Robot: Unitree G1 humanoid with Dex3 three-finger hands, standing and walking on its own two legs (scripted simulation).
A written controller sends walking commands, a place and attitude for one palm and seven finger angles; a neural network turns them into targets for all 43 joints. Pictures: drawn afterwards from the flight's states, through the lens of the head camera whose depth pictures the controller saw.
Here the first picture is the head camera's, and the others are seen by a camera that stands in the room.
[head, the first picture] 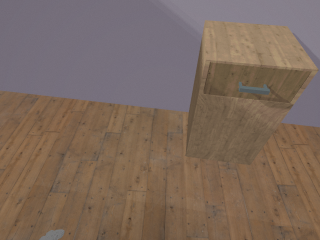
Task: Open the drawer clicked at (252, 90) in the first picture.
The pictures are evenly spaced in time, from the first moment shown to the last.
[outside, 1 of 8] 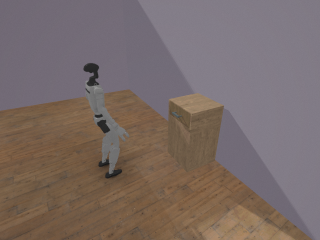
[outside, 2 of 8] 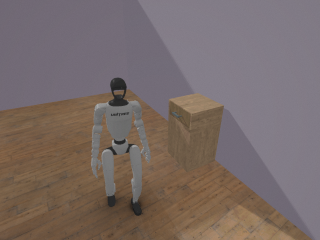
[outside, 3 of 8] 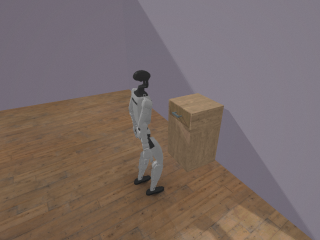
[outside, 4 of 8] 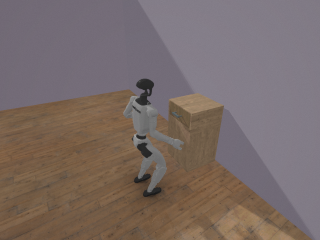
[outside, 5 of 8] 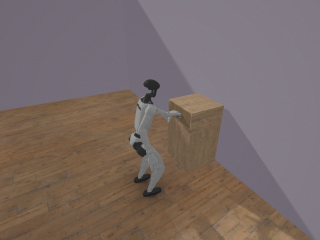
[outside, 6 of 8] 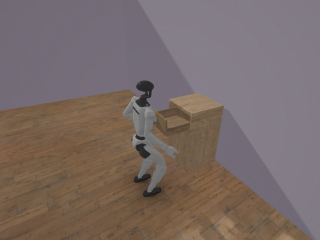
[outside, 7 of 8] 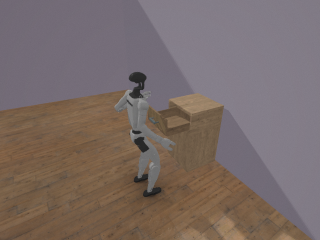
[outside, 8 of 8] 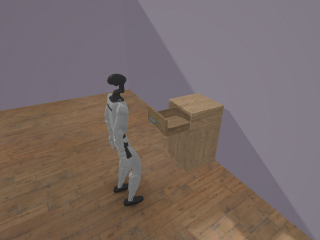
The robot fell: no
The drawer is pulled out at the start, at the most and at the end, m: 0.00 0.30 0.30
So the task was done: yes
